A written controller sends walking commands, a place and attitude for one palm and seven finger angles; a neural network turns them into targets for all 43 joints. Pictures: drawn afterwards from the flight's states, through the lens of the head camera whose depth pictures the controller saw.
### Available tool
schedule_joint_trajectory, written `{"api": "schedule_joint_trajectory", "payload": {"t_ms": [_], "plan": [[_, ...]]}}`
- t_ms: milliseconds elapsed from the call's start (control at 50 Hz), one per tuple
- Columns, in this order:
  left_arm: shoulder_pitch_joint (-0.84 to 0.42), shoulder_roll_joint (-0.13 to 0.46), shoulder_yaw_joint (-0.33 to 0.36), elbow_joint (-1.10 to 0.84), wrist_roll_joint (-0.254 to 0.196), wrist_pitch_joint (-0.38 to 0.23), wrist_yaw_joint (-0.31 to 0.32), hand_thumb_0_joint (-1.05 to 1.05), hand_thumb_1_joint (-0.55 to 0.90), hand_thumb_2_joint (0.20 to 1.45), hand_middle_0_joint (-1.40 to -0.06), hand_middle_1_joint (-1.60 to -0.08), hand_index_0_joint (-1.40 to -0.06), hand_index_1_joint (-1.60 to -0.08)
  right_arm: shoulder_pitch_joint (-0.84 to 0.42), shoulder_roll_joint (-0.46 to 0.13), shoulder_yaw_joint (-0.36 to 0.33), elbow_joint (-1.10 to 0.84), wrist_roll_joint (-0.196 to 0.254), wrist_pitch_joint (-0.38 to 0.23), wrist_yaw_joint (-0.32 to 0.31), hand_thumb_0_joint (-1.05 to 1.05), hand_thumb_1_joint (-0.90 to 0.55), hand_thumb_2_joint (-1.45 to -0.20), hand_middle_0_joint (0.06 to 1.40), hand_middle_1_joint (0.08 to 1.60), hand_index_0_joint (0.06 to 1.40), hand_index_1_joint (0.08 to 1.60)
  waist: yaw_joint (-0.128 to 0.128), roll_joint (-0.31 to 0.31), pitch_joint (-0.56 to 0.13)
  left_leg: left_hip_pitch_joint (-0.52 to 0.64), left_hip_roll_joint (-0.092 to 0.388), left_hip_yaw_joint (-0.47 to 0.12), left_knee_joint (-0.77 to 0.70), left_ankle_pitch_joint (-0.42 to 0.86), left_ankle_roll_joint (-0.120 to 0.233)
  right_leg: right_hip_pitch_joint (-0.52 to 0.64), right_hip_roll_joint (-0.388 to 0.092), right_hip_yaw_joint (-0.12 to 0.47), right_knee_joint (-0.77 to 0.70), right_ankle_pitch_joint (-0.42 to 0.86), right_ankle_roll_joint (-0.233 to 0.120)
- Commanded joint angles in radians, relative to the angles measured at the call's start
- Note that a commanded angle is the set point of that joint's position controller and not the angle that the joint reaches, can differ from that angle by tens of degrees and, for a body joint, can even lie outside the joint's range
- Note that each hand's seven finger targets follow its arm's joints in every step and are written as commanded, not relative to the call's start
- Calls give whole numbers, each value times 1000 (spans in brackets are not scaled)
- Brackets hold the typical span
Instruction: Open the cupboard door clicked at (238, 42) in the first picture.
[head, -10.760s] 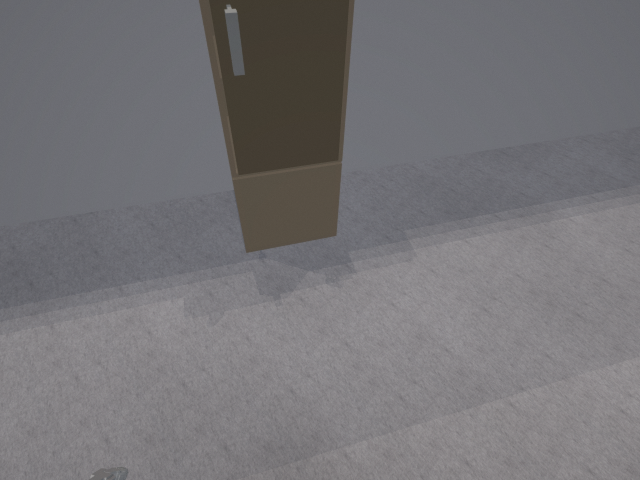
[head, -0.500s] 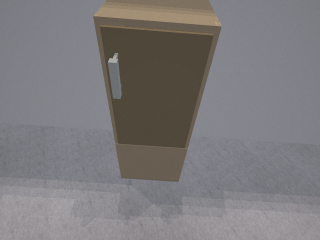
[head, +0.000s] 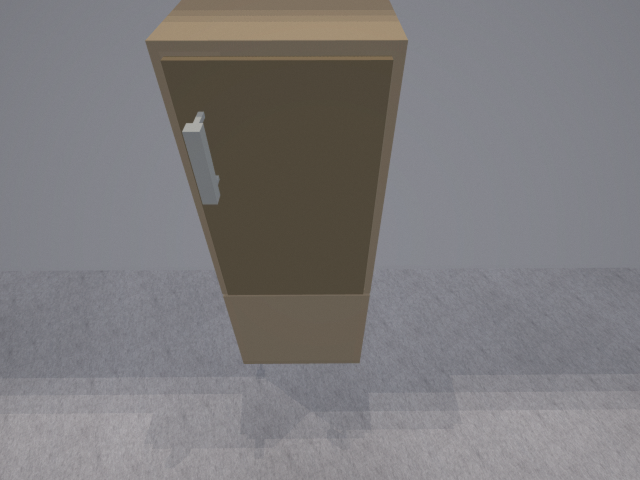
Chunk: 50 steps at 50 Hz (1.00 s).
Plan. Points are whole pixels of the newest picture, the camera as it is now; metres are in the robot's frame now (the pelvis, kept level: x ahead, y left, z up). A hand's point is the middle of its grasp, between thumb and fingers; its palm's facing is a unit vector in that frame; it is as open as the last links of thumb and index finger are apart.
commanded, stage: look again from close up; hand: left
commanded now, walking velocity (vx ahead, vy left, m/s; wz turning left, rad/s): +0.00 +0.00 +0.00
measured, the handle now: (205, 158) +0.59 +0.23 +0.10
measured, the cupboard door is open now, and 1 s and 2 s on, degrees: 0 0 0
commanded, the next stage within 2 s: shuffle to correct the standing spot in 0.18 s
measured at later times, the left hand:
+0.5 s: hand out of the picture -0.05 +0.15 -0.17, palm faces +0.09 -0.98 -0.16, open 7.4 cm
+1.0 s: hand out of the picture +0.03 +0.14 -0.17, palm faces +0.13 -0.98 -0.12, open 7.4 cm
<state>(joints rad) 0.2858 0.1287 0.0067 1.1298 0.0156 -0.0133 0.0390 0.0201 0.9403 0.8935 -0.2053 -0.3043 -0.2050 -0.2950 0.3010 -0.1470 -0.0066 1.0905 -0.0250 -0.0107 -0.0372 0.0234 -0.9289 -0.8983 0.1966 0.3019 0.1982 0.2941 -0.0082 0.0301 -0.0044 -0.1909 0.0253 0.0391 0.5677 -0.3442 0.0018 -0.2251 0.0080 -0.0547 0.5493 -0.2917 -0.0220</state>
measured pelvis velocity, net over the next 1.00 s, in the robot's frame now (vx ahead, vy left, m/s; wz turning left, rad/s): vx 0.07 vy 0.00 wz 0.03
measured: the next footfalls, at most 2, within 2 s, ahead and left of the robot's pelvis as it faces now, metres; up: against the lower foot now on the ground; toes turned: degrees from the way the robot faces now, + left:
left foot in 1.00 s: +0.18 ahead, +0.12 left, +0.00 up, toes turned +5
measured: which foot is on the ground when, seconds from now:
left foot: down 0.00-0.76, up 0.78-0.98, down 1.00-1.00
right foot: down 0.00-1.00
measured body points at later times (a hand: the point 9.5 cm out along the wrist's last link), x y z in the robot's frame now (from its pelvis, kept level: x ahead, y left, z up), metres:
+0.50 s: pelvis -0.01 +0.00 +0.00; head -0.03 -0.01 +0.45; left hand -0.06 +0.20 -0.16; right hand -0.06 -0.21 -0.17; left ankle -0.02 +0.11 -0.73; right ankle +0.00 -0.10 -0.73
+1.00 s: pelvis +0.07 +0.00 +0.00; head +0.07 +0.01 +0.45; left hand +0.02 +0.19 -0.16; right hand +0.09 -0.23 -0.16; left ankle +0.14 +0.12 -0.73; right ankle +0.02 -0.10 -0.73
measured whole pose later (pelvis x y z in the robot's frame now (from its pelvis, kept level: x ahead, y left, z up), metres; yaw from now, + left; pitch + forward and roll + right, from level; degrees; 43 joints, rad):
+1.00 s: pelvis +0.07 +0.00 +0.00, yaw +2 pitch -2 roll -1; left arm 0.39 0.06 0.02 1.09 0.02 -0.04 0.03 0.00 0.91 0.89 -0.20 -0.30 -0.20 -0.29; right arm 0.28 -0.17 -0.02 1.08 -0.02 -0.02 -0.02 0.05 -0.96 -0.90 0.20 0.30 0.20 0.29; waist 0.02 0.02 0.03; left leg -0.36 0.06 0.09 0.58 -0.14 0.01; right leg -0.13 0.00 -0.12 0.51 -0.35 -0.03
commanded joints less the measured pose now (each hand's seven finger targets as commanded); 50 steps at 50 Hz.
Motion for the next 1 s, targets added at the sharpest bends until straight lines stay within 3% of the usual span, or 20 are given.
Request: {"api": "schedule_joint_trajectory", "payload": {"t_ms": [0,260,360,500,560,600,620,660,680,700,720,740,760,780,800,820,860,920,940,980], "plan": [[76,92,8,-32,0,-19,1,0,900,900,-200,-300,-200,-300,84,-65,-5,-17,11,-17,-3,0,-900,-900,200,300,200,300,-8,-40,91,-54,76,-76,-150,210,28,-7,-107,99,-121,211,-21],[108,91,10,-48,-2,-17,-1,0,900,900,-200,-300,-200,-300,93,-65,4,-3,10,-16,2,0,-900,-900,200,300,200,300,1,-21,108,-78,61,-78,-207,100,28,1,-108,112,-179,65,-24],[141,95,29,-57,8,-5,-10,0,900,900,-200,-300,-200,-300,118,-67,-6,-2,-3,-1,12,0,-900,-900,200,300,200,300,11,-57,178,-181,35,-74,-174,-194,45,-68,-107,154,-195,-315,-48],[184,91,46,-69,5,-16,-17,0,900,900,-200,-300,-200,-300,169,-30,-6,-13,-3,-20,17,0,-900,-900,200,300,200,300,8,-59,169,-194,14,-52,-97,-159,59,-95,-134,200,-171,-354,-97],[171,63,44,-73,8,-20,-22,0,900,900,-200,-300,-200,-300,211,-42,-12,-4,-1,-29,15,0,-900,-900,200,300,200,300,-8,36,188,-151,71,-137,-187,-193,87,-154,-79,120,-60,-272,-79],[148,23,37,-84,13,-29,-28,0,900,900,-200,-300,-200,-300,258,-79,-21,14,1,-41,6,0,-900,-900,200,300,200,300,-24,138,180,-78,195,-298,-296,-177,150,-213,-17,-6,130,-113,-51],[112,11,32,-98,17,-35,-30,0,900,900,-200,-300,-200,-300,274,-85,-25,22,1,-45,1,0,-900,-900,200,300,200,300,-31,150,191,-23,239,-355,-317,-91,188,-273,-11,-33,179,-110,-44],[88,0,31,-112,14,-44,-36,0,900,900,-200,-300,-200,-300,255,-81,-23,23,-1,-51,0,0,-900,-900,200,300,200,300,-20,101,180,-6,252,-321,-274,120,211,-254,-31,-29,139,-147,-41],[127,-6,34,-99,11,-48,-38,0,900,900,-200,-300,-200,-300,222,-80,-20,14,1,-51,-1,0,-900,-900,200,300,200,300,8,72,152,-59,222,-251,-214,198,189,-132,-32,-31,42,-87,-42],[206,4,41,-75,10,-52,-36,0,900,900,-200,-300,-200,-300,186,-73,-18,0,6,-54,-1,0,-900,-900,200,300,200,300,43,25,97,-147,158,-157,-110,224,147,48,-49,14,-32,19,-55],[306,56,54,-42,10,-58,-28,0,900,900,-200,-300,-200,-300,151,-38,-13,-21,14,-61,3,0,-900,-900,200,300,200,300,83,-126,62,-329,53,-35,63,152,94,254,-157,176,-93,116,-96],[406,132,73,-5,4,-66,-16,0,900,900,-200,-300,-200,-300,107,-6,-10,-52,13,-66,11,0,-900,-900,200,300,200,300,105,-318,29,-494,-34,90,303,-114,50,388,-342,405,-209,243,-177],[444,132,72,11,2,-70,-6,0,900,900,-200,-300,-200,-300,15,-33,-15,-79,4,-61,15,0,-900,-900,200,300,200,300,128,-256,61,-568,-3,24,493,-233,45,362,-416,487,-242,408,-242],[403,105,65,4,8,-70,2,0,900,900,-200,-300,-200,-300,-10,-25,-24,-85,4,-58,20,0,-900,-900,200,300,200,300,98,-126,107,-606,29,-13,574,-202,42,315,-416,436,-241,433,-271],[342,91,58,-15,10,-67,5,0,900,900,-200,-300,-200,-300,-14,-9,-25,-82,4,-52,28,0,-900,-900,200,300,200,300,69,-64,112,-574,54,-25,562,-171,40,248,-382,352,-243,420,-253],[282,77,56,-36,13,-66,10,0,900,900,-200,-300,-200,-300,1,14,-24,-74,5,-43,34,0,-900,-900,200,300,200,300,40,-56,121,-513,64,-15,499,-146,32,182,-359,270,-252,454,-228],[190,67,44,-62,15,-57,10,0,900,900,-200,-300,-200,-300,25,47,-15,-65,11,-24,37,0,-900,-900,200,300,200,300,0,-130,104,-322,50,19,277,-46,13,50,-282,118,-248,547,-174],[143,63,34,-66,9,-35,8,0,900,900,-200,-300,-200,-300,87,57,-1,-21,17,-22,22,0,-900,-900,200,300,200,300,-22,-153,67,-38,-3,65,-29,199,-4,-37,-185,28,-167,460,-95],[144,58,31,-65,4,-26,6,0,900,900,-200,-300,-200,-300,111,25,-3,-3,16,-22,16,0,-900,-900,200,300,200,300,-29,-125,58,45,23,37,-101,301,-2,-72,-163,24,-120,365,-64],[205,28,29,-72,0,-5,10,0,900,900,-200,-300,-200,-300,94,-87,-20,-25,11,-26,2,0,-900,-900,200,300,200,300,10,43,31,51,197,-123,-134,604,75,-75,-93,2,-72,72,7]]}}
